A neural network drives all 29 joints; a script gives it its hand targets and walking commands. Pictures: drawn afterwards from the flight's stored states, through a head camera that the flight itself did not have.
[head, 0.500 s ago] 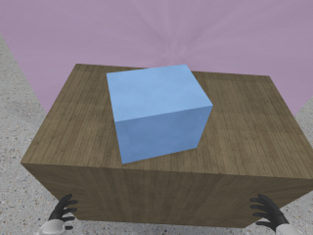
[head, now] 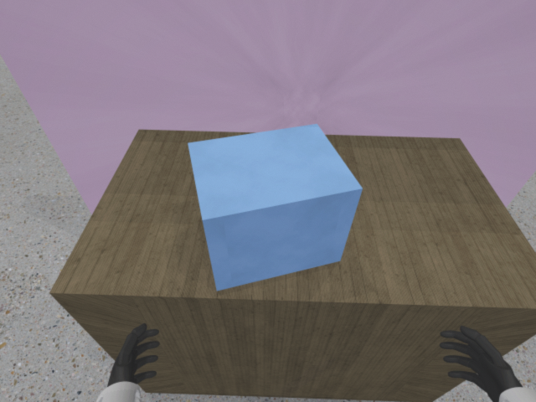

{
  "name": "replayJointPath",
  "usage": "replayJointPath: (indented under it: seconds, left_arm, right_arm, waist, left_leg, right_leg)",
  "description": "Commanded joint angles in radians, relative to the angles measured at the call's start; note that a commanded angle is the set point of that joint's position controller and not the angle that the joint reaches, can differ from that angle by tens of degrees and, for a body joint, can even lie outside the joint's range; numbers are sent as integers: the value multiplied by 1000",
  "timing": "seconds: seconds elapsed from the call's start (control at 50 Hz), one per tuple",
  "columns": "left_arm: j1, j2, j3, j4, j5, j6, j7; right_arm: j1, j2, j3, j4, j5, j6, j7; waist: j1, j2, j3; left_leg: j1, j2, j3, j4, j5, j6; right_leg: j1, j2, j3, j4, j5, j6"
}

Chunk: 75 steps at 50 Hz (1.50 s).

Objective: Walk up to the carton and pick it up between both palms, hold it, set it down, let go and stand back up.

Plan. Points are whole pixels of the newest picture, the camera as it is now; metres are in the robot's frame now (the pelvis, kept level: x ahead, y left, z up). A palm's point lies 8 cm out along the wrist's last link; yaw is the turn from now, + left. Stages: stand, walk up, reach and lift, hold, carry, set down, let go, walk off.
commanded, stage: reach and lift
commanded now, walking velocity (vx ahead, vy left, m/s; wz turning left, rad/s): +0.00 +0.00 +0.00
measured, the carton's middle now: (268, 205) +0.46 +0.02 +0.02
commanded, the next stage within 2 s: none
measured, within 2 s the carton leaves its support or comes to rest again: neither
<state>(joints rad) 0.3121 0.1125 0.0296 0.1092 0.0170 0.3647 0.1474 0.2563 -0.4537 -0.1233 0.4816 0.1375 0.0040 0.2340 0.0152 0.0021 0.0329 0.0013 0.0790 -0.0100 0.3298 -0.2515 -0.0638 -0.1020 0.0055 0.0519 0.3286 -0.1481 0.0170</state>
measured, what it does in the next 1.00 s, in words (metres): stands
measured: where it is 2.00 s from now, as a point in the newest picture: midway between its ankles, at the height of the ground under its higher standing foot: outside the picture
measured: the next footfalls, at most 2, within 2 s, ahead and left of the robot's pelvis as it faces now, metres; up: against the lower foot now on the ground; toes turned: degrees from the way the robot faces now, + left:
none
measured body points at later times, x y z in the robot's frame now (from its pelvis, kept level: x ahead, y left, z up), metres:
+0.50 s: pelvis +0.00 +0.00 +0.00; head -0.02 +0.00 +0.45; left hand +0.18 +0.20 +0.01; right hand +0.18 -0.31 +0.01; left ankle -0.04 +0.16 -0.75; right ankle +0.03 -0.14 -0.75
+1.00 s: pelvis +0.00 -0.01 +0.00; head -0.01 +0.00 +0.45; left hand +0.21 +0.18 +0.05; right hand +0.23 -0.30 +0.05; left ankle -0.04 +0.16 -0.75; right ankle +0.03 -0.14 -0.75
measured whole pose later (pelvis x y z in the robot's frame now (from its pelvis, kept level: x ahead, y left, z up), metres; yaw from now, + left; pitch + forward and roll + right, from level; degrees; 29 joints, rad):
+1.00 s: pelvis +0.00 -0.01 +0.00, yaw +0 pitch -2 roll -1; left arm 0.37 -0.02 -0.06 -0.24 0.00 0.18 0.28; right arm 0.25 -0.58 -0.05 0.28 0.46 -0.16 0.30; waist 0.02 -0.01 -0.01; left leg -0.07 0.09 -0.02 0.38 -0.27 -0.08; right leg -0.18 0.02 0.04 0.39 -0.18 0.00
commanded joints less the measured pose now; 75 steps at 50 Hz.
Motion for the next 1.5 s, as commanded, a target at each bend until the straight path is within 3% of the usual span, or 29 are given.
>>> replayJointPath:
  seconds: [0.0, 0.08, 0.16, 0.2, 0.28, 0.42, 0.52, 0.76, 0.84, 0.9, 1.02, 1.08, 1.24, 1.26, 1.3, 1.36, 1.48]
  left_arm:
    - [-41, 73, 39, -228, 13, -68, 18]
    - [7, 44, 30, -272, 18, -87, 25]
    - [46, 25, 13, -317, -6, -116, 28]
    - [51, 19, -3, -330, -10, -133, 30]
    - [46, 5, -17, -357, -19, -166, 40]
    - [69, -31, -36, -378, -25, -204, 62]
    - [98, -67, -44, -431, -6, -221, 86]
    - [78, -125, -94, -558, 2, -257, 131]
    - [45, -139, -109, -532, 1, -238, 127]
    - [-30, -124, -97, -527, -16, -227, 130]
    - [-107, -98, -37, -487, -16, -188, 125]
    - [-146, -102, -34, -479, -32, -166, 122]
    - [-214, -86, -9, -498, -37, -115, 109]
    - [-203, -92, -14, -529, -37, -109, 107]
    - [-198, -97, -12, -567, -32, -101, 108]
    - [-243, -88, -8, -584, -32, -81, 104]
    - [-305, -74, 7, -516, -46, -35, 94]
  right_arm:
    - [-43, -210, -52, -184, 61, -36, 7]
    - [-12, -217, -60, -211, 99, -47, 20]
    - [21, -231, -72, -253, 120, -63, 26]
    - [29, -239, -80, -249, 133, -71, 31]
    - [17, -256, -88, -277, 156, -93, 40]
    - [17, -290, -86, -315, 210, -124, 56]
    - [17, -306, -66, -340, 256, -158, 62]
    - [-14, -340, -35, -345, 337, -225, 76]
    - [-41, -359, -45, -311, 340, -223, 72]
    - [-122, -349, -38, -346, 335, -214, 63]
    - [-207, -340, -18, -355, 323, -176, 40]
    - [-255, -346, -15, -328, 321, -155, 35]
    - [-362, -373, -15, -291, 330, -134, 19]
    - [-339, -374, -17, -272, 337, -129, 20]
    - [-356, -391, -28, -274, 340, -132, 17]
    - [-400, -383, -10, -271, 352, -120, 16]
    - [-501, -387, 2, -241, 355, -83, 17]
  waist:
    - [11, -47, -60]
    - [16, -27, -41]
    - [6, -65, -13]
    - [-1, -50, -15]
    - [-9, -73, -13]
    - [-3, -123, -21]
    - [12, -95, -39]
    - [8, -63, -64]
    - [2, -61, -56]
    - [1, -99, -57]
    - [34, -147, -90]
    - [32, -156, -113]
    - [21, -111, -172]
    - [6, -84, -180]
    - [4, -89, -207]
    - [4, -42, -222]
    - [19, -62, -193]
  left_leg:
    - [-113, -90, 78, -53, 166, 18]
    - [-125, -89, 78, -60, 121, 13]
    - [-136, -90, 76, -56, 121, 23]
    - [-140, -89, 73, -57, 87, 21]
    - [-152, -90, 63, -49, 72, 26]
    - [-154, -90, 50, -38, 77, 34]
    - [-134, -86, 47, -18, 134, 21]
    - [-134, -83, 35, 10, 147, 14]
    - [-124, -85, 30, -1, 135, 9]
    - [-171, -85, 31, -14, 46, 24]
    - [-199, -94, 55, -32, 64, 40]
    - [-195, -90, 56, -36, 83, 40]
    - [-111, -89, 59, -30, 235, 26]
    - [-87, -90, 54, -27, 274, 19]
    - [-57, -84, 46, -21, 341, 9]
    - [-33, -85, 49, -17, 374, 4]
    - [-77, -84, 52, -37, 323, 21]
  right_leg:
    - [84, 49, -58, -52, 130, -70]
    - [83, 47, -56, -58, 74, -75]
    - [64, 54, -55, -59, 71, -68]
    - [60, 51, -52, -61, 48, -69]
    - [40, 50, -51, -56, 38, -70]
    - [19, 57, -50, -40, 46, -65]
    - [5, 63, -51, -25, 84, -73]
    - [-40, 63, -44, -1, 87, -95]
    - [-42, 63, -41, -16, 81, -100]
    - [-33, 46, -20, -22, 14, -88]
    - [25, 38, 3, -31, 19, -76]
    - [39, 39, 6, -32, 39, -79]
    - [70, 69, -26, -34, 183, -95]
    - [82, 72, -27, -35, 226, -100]
    - [83, 84, -38, -33, 269, -105]
    - [89, 83, -35, -42, 289, -109]
    - [92, 77, -26, -58, 242, -104]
